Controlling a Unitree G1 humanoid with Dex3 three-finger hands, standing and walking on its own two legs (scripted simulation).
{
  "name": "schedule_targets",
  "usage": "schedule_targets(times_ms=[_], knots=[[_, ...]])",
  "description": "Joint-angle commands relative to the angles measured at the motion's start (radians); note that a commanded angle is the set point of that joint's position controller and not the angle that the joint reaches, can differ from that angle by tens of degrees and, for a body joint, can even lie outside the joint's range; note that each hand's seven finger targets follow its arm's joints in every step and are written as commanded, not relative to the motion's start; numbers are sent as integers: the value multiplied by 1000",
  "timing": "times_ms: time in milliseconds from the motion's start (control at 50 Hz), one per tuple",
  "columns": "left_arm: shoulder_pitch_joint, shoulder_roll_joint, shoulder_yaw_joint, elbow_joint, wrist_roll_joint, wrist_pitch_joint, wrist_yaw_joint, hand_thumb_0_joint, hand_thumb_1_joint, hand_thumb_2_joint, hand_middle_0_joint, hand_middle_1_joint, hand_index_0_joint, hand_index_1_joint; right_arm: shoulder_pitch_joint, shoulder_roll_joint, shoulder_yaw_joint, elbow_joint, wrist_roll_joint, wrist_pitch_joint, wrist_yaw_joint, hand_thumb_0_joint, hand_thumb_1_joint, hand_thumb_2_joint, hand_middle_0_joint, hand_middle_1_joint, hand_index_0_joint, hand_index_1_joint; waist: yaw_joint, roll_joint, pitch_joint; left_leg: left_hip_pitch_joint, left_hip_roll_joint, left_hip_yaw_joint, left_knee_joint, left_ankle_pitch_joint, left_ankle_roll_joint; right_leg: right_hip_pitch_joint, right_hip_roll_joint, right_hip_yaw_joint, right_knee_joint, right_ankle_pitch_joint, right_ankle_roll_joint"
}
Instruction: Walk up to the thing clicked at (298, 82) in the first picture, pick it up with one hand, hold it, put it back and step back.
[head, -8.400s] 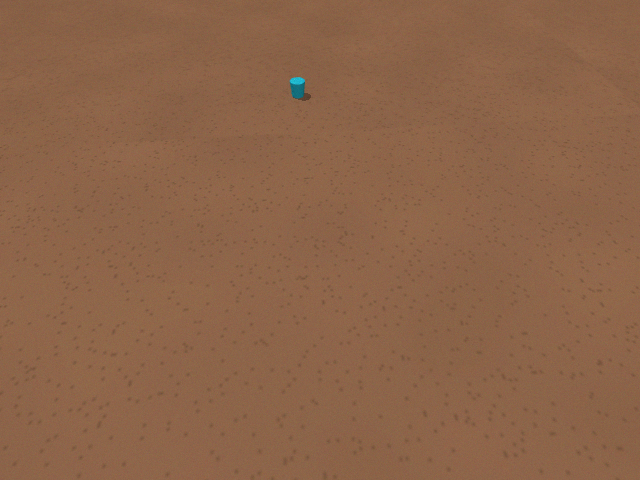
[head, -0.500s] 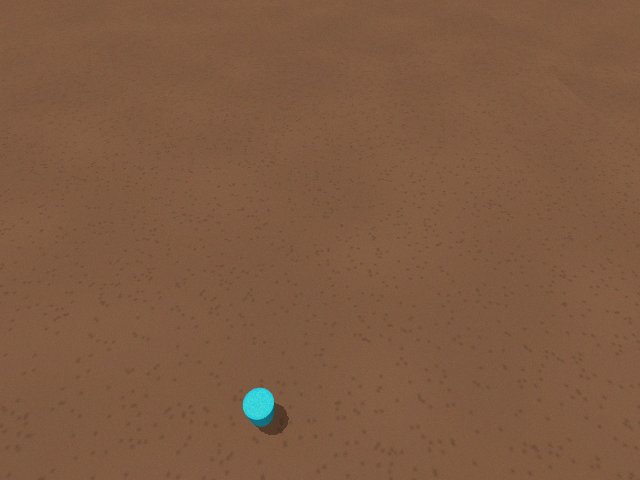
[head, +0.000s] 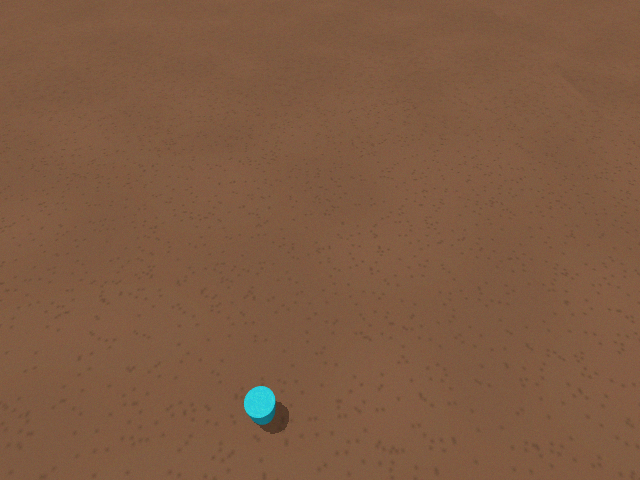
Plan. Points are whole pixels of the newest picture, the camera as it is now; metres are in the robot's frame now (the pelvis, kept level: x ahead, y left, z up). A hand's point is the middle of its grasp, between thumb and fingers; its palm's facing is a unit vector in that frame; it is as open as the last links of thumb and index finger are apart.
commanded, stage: stand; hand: left
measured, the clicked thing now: (261, 407) +0.46 +0.20 -0.74
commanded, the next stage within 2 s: walk up in 0.82 s
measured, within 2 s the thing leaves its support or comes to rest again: neither
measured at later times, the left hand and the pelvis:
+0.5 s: hand out of the picture +0.07 +0.25 -0.16, palm faces -0.03 -0.94 -0.34, open 7.4 cm; pelvis +0.01 +0.00 +0.00, yaw +0 degrees
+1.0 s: hand out of the picture +0.07 +0.25 -0.16, palm faces -0.01 -0.94 -0.34, open 7.4 cm; pelvis +0.02 -0.01 +0.00, yaw +0 degrees
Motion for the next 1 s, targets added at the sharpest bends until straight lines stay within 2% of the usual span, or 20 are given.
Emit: schedule_targets(times_ms=[0, 80, 120, 160, 240, 380, 500, 520, 600, 660, 780, 800, 840, 880, 920, 980], knots=[[-21, 212, 44, -55, -4, -22, 15, 0, 900, 900, -200, -300, -200, -300, -43, -218, -41, -59, 4, -21, -20, 0, -900, -900, 200, 300, 200, 300, 3, 14, -56, 12, 123, -103, -49, 157, 18, -9, -93, 74, -41, 102, -43], [-27, 212, 43, -58, -1, -23, 14, 0, 900, 900, -200, -300, -200, -300, -52, -224, -43, -64, 2, -19, -19, 0, -900, -900, 200, 300, 200, 300, 1, 9, -54, 13, 124, -106, -51, 106, 22, -21, -95, 75, -50, 68, -45], [-38, 216, 45, -63, -2, -23, 15, 0, 900, 900, -200, -300, -200, -300, -39, -219, -42, -62, 1, -19, -18, 0, -900, -900, 200, 300, 200, 300, -4, 6, -65, 11, 123, -102, -48, 152, 19, -10, -97, 76, -42, 95, -46], [-26, 215, 44, -63, -4, -25, 15, 0, 900, 900, -200, -300, -200, -300, -51, -218, -42, -64, 0, -22, -19, 0, -900, -900, 200, 300, 200, 300, 3, 15, -84, 33, 128, -101, -38, 198, 21, 0, -100, 76, -34, 132, -45], [-31, 211, 43, -63, -3, -24, 16, 0, 900, 900, -200, -300, -200, -300, -40, -217, -42, -63, 2, -24, -20, 0, -900, -900, 200, 300, 200, 300, -1, 16, -87, 33, 129, -99, -33, 233, 22, 14, -100, 72, -30, 161, -45], [-28, 218, 46, -61, -4, -22, 17, 0, 900, 900, -200, -300, -200, -300, -46, -216, -43, -64, 3, -20, -20, 0, -900, -900, 200, 300, 200, 300, 0, 2, -55, 29, 122, -96, -46, 183, 18, -10, -95, 71, -41, 123, -45], [-35, 217, 47, -64, -3, -22, 17, 0, 900, 900, -200, -300, -200, -300, -41, -212, -43, -69, 2, -20, -21, 0, -900, -900, 200, 300, 200, 300, -5, 2, -60, 24, 123, -95, -44, 184, 20, -2, -98, 73, -40, 128, -47], [-24, 212, 46, -63, -3, -23, 16, 0, 900, 900, -200, -300, -200, -300, -48, -218, -43, -69, 3, -22, -21, 0, -900, -900, 200, 300, 200, 300, 4, 10, -67, 31, 125, -96, -43, 183, 22, 0, -98, 73, -41, 131, -47], [-31, 210, 47, -60, -3, -20, 15, 0, 900, 900, -200, -300, -200, -300, -46, -214, -41, -68, 2, -21, -20, 0, -900, -900, 200, 300, 200, 300, 1, 13, -49, 12, 120, -102, -56, 133, 17, -9, -95, 73, -39, 88, -48], [-22, 216, 48, -58, -4, -22, 15, 0, 900, 900, -200, -300, -200, -300, -49, -212, -41, -68, 3, -20, -19, 0, -900, -900, 200, 300, 200, 300, 2, 1, -46, 23, 120, -104, -55, 139, 17, -23, -92, 73, -43, 83, -48], [-26, 210, 45, -64, -4, -24, 15, 0, 900, 900, -200, -300, -200, -300, -41, -213, -41, -68, 3, -22, -19, 0, -900, -900, 200, 300, 200, 300, 0, 8, -76, 36, 124, -98, -35, 189, 21, -1, -99, 76, -35, 141, -47], [-21, 230, 72, -79, 0, -22, 8, 0, 900, 900, -200, -300, -200, -300, -7, -229, -60, -81, -4, -31, -17, 0, -900, -900, 200, 300, 200, 300, -2, -23, -113, 50, 104, -89, -39, 76, 40, 17, -50, 41, 2, 43, -64], [-17, 213, 72, -79, 5, -16, 2, 0, 900, 900, -200, -300, -200, -300, -4, -238, -66, -85, -10, -34, -17, 0, -900, -900, 200, 300, 200, 300, -1, 25, -73, 31, 127, -128, -67, -56, 61, -30, -44, 35, 30, -24, -69], [-9, 203, 77, -81, 5, -13, 0, 0, 900, 900, -200, -300, -200, -300, -12, -244, -73, -96, -11, -33, -18, 0, -900, -900, 200, 300, 200, 300, 6, 47, -13, -14, 138, -150, -72, -113, 75, -71, -29, 30, 46, -79, -74], [-3, 204, 76, -88, 5, -15, -2, 0, 900, 900, -200, -300, -200, -300, -16, -230, -68, -110, -14, -36, -20, 0, -900, -900, 200, 300, 200, 300, 12, 56, 22, -61, 129, -145, -65, -89, 71, -56, -44, 56, 30, -17, -78], [21, 222, 84, -97, 3, -22, 1, 0, 900, 900, -200, -300, -200, -300, -6, -217, -67, -130, -9, -42, -20, 0, -900, -900, 200, 300, 200, 300, 15, 24, -36, -15, 101, -88, 14, 124, 57, -7, -62, 73, 34, 137, -81]])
